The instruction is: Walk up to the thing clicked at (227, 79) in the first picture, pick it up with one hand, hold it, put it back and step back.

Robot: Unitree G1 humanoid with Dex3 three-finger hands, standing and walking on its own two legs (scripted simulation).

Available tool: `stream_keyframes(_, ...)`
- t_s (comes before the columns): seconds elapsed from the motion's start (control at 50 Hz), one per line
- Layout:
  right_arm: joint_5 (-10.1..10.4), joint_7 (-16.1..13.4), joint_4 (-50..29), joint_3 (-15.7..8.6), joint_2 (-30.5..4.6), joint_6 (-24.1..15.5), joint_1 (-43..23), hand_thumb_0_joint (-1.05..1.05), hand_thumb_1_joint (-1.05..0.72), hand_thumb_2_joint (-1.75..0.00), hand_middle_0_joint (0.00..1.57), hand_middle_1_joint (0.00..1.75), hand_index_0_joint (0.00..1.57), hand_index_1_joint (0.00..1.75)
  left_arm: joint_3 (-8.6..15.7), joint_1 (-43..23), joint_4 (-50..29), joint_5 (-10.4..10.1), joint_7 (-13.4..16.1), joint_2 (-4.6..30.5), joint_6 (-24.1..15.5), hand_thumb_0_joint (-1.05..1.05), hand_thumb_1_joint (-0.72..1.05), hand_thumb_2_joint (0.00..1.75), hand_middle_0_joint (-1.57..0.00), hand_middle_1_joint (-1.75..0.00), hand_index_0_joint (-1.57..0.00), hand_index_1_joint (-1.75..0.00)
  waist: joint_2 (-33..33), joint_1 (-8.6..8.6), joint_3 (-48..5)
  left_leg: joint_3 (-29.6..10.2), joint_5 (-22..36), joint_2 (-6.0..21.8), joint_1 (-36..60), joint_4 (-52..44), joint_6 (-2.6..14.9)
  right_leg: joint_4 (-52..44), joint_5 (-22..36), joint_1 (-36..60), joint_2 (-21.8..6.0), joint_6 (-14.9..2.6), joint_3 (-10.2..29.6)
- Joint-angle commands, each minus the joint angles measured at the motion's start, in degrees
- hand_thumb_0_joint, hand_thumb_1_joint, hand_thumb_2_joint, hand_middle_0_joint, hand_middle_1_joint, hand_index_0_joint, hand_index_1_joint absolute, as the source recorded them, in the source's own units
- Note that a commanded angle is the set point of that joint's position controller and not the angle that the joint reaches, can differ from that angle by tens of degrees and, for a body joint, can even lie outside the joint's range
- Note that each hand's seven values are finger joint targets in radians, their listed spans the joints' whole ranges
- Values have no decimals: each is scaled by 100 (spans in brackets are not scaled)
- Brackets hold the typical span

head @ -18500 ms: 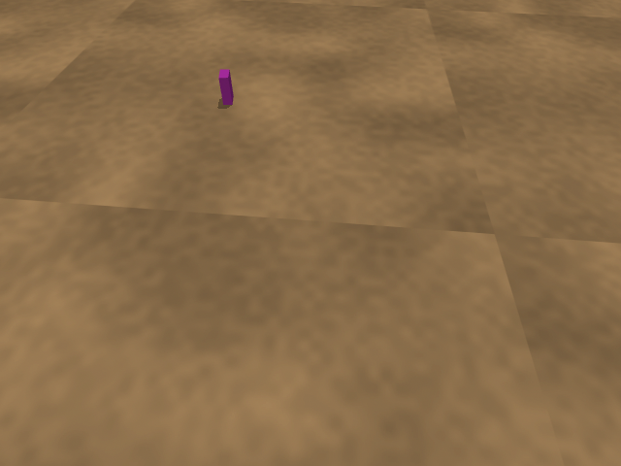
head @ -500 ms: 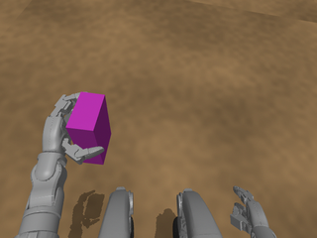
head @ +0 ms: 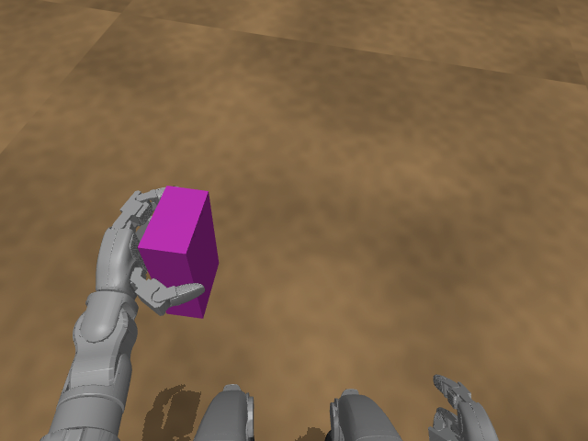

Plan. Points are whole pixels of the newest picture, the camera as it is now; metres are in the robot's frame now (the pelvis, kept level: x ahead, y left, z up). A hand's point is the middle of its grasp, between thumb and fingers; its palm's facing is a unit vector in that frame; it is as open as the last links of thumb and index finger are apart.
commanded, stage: lift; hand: left
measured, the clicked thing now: (186, 256) +0.35 +0.15 +0.01
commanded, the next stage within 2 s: hold in 0.68 s
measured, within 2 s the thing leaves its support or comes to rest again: neither
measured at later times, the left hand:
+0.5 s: hand (174, 237) +0.35 +0.15 +0.07, palm faces -0.05 -1.00 +0.00, open 13.7 cm
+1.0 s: hand (174, 227) +0.35 +0.15 +0.09, palm faces -0.04 -1.00 +0.01, open 13.7 cm
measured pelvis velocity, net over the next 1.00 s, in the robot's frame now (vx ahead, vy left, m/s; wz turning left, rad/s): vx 0.02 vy -0.01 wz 0.00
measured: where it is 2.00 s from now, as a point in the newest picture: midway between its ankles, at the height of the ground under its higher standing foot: outside the picture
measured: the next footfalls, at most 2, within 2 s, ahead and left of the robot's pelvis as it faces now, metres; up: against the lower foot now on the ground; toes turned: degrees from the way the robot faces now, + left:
none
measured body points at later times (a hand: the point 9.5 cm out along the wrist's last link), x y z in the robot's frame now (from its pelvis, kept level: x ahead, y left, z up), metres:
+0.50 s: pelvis +0.01 -0.01 +0.03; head +0.07 +0.00 +0.48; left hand +0.35 +0.21 +0.07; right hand +0.14 -0.25 -0.08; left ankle +0.04 +0.12 -0.66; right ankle +0.02 -0.14 -0.66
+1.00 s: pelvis +0.02 -0.01 +0.04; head +0.06 +0.00 +0.49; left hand +0.35 +0.20 +0.09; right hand +0.14 -0.26 -0.06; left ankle +0.04 +0.12 -0.66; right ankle +0.02 -0.14 -0.66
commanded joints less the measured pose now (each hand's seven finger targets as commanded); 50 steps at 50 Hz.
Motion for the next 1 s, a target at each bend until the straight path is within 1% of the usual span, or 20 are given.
stream_keyframes(0.0, -9, -55, -582, -294, -842, -204, 111, 0, -91, -90, 20, 30, 20, 30, 292, -1627, -1357, -159, 4, 708, -533, 0, 12, 122, -124, -136, -124, -138, 154, -51, -1961, -91, 1449, -151, 1886, -1173, 49, -1066, 1708, 972, 160, -204, -24)
stream_keyframes(0.04, -24, -47, -588, -305, -856, -195, 74, 0, -91, -90, 20, 30, 20, 30, 282, -1582, -1110, -187, -42, 590, -542, 0, 12, 123, -124, -137, -124, -138, 128, -69, -1892, -99, 1494, -146, 1986, -1269, 48, -1144, 1744, 1039, 177, -206, -36)
stream_keyframes(0.06, -21, -57, -596, -304, -839, -190, 82, 0, -92, -90, 20, 30, 20, 30, 398, -2069, -1729, -163, -10, 881, -615, 0, 12, 123, -124, -137, -124, -139, 272, 10, -1954, -65, 1493, -156, 2009, -1300, 49, -1182, 1759, 1136, 149, -201, -13)
stream_keyframes(0.16, -39, -66, -589, -301, -819, -145, 24, 0, -91, -90, 20, 30, 20, 30, 279, -1701, -1037, -177, -69, 569, -574, 0, 13, 124, -123, -137, -123, -138, 81, -58, -1665, -17, 1515, -166, 2125, -1483, 57, -1408, 1826, 1355, 166, -181, -4)
stream_keyframes(0.18, -35, -70, -579, -312, -852, -146, 44, 0, -91, -90, 20, 30, 20, 30, 381, -1962, -1321, -181, -64, 762, -615, 0, 10, 123, -122, -136, -122, -138, 216, -35, -1746, -12, 1533, -157, 2221, -1527, 50, -1423, 1829, 1359, 163, -200, -6)
stream_keyframes(0.22, -50, -62, -614, -308, -839, -121, 22, 0, -91, -90, 20, 30, 20, 30, 307, -1614, -856, -159, -122, 595, -587, 0, 12, 123, -122, -136, -122, -137, 61, -56, -1613, -22, 1507, -174, 2150, -1587, 61, -1493, 1830, 1474, 168, -187, -15)
stream_keyframes(0.26, -54, -80, -580, -308, -834, -104, 47, 0, -91, -90, 20, 30, 20, 30, 405, -1900, -1195, -151, -107, 791, -653, 0, 12, 123, -121, -136, -122, -137, 184, 11, -1819, 36, 1637, -183, 2292, -1599, 61, -1533, 1957, 1629, 140, -184, 28)
stream_keyframes(0.36, -66, -65, -642, -305, -850, -77, -7, 0, -91, -90, 20, 30, 20, 30, 260, -1799, -833, -175, -178, 549, -673, 0, 11, 123, -122, -136, -122, -138, 83, -47, -1605, -18, 1607, -159, 2427, -1786, 32, -1628, 1866, 1658, 179, -204, -31)
stream_keyframes(0.4, -59, -81, -579, -309, -850, -73, 21, 0, -92, -90, 20, 30, 20, 30, 425, -2172, -1275, -178, -173, 850, -765, 0, 10, 123, -122, -136, -122, -138, 317, 19, -1754, 11, 1785, -171, 2618, -1794, 30, -1640, 2021, 1733, 155, -205, 4)
stream_keyframes(0.48, -60, -102, -591, -296, -844, -65, 12, 0, -92, -90, 20, 30, 20, 30, 262, -1854, -799, -219, -210, 549, -695, 0, 8, 122, -123, -137, -123, -138, -17, -65, -1529, 48, 1808, -183, 2505, -1831, 72, -1761, 2173, 1891, 154, -161, 39)
stream_keyframes(0.5, -63, -109, -585, -303, -847, -53, 13, 0, -92, -90, 20, 30, 20, 30, 359, -1993, -1070, -207, -198, 706, -718, 0, 8, 122, -122, -135, -122, -137, 74, -11, -1643, 85, 1845, -186, 2542, -1834, 75, -1791, 2217, 1953, 139, -156, 48)
stream_keyframes(0.62, -64, -106, -617, -306, -850, -17, -38, 0, -92, -90, 20, 30, 20, 30, 267, -1819, -713, -201, -231, 541, -714, 0, 9, 121, -123, -136, -123, -138, 18, -26, -1482, 75, 1896, -188, 2681, -1969, 66, -1907, 2224, 2037, 146, -160, 28)
stream_keyframes(0.7, -62, -116, -614, -306, -851, -14, -61, 0, -93, -90, 20, 30, 20, 30, 387, -2058, -989, -183, -212, 732, -785, 0, 8, 122, -126, -139, -125, -140, 93, 22, -1562, 117, 1946, -211, 2796, -2027, 72, -1977, 2305, 2207, 119, -140, 65)
stream_keyframes(0.74, -64, -110, -617, -298, -844, -1, -53, 0, -93, -90, 20, 30, 20, 30, 264, -1955, -783, -187, -240, 557, -767, 0, 8, 122, -124, -138, -124, -140, 56, -24, -1448, 83, 1962, -191, 2855, -2082, 62, -1974, 2265, 2140, 149, -161, 28)
stream_keyframes(0.78, -75, -125, -571, -315, -850, -5, -47, 0, -92, -91, 20, 30, 20, 30, 483, -2263, -1256, -186, -167, 854, -819, 0, 4, 121, -121, -135, -120, -138, 181, 71, -1621, 131, 2038, -207, 2943, -2075, 67, -2015, 2347, 2279, 128, -153, 55)
stream_keyframes(0.8, -69, -129, -582, -292, -829, 2, -48, 0, -92, -90, 20, 30, 20, 30, 326, -1845, -650, -186, -192, 571, -743, 0, 2, 119, -120, -134, -119, -137, -26, -25, -1461, 118, 2016, -198, 2920, -2106, 77, -2041, 2337, 2246, 141, -143, 44)
stream_keyframes(0.88, -68, -114, -603, -317, -855, -15, -81, 0, -92, -91, 20, 30, 20, 30, 317, -1892, -670, -204, -184, 519, -744, 0, 1, 117, -118, -132, -116, -135, -1, 19, -1366, 108, 1982, -190, 2922, -2198, 65, -2111, 2278, 2277, 148, -152, 28)
stream_keyframes(0.92, -58, -114, -605, -315, -845, -6, -87, 0, -92, -91, 20, 30, 20, 30, 347, -2259, -1012, -160, -167, 693, -799, 0, 1, 117, -118, -132, -117, -135, 38, 9, -1423, 120, 2009, -201, 2991, -2236, 68, -2129, 2350, 2370, 129, -143, 39)
stream_keyframes(0.96, -61, -111, -610, -316, -838, 3, -115, 0, -92, -91, 20, 30, 20, 30, 270, -1865, -679, -158, -180, 515, -760, 0, 2, 118, -119, -133, -118, -136, 56, -8, -1313, 115, 1992, -205, 3032, -2268, 65, -2163, 2288, 2312, 136, -147, 38)
stream_keyframes(0.98, -73, -108, -603, -306, -831, -3, -91, 0, -92, -91, 20, 30, 20, 30, 336, -2064, -1012, -172, -167, 632, -785, 0, 0, 117, -119, -133, -117, -136, 59, 58, -1461, 140, 2045, -198, 3047, -2265, 65, -2174, 2345, 2454, 133, -151, 36)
